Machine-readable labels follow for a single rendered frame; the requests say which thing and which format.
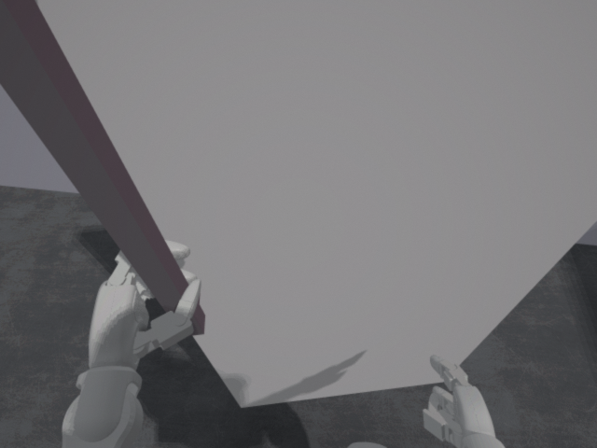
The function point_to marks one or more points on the handle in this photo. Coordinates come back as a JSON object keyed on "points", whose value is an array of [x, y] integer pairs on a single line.
{"points": [[41, 83]]}

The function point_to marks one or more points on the fridge door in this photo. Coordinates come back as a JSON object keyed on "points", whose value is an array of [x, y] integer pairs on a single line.
{"points": [[362, 184]]}

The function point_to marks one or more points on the robot left hand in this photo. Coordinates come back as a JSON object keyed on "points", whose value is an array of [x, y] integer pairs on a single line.
{"points": [[120, 309]]}

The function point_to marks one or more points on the robot left forearm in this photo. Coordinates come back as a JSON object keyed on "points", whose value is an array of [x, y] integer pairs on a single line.
{"points": [[107, 413]]}

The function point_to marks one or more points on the robot right hand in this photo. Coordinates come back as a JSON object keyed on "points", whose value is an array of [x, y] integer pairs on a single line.
{"points": [[464, 412]]}

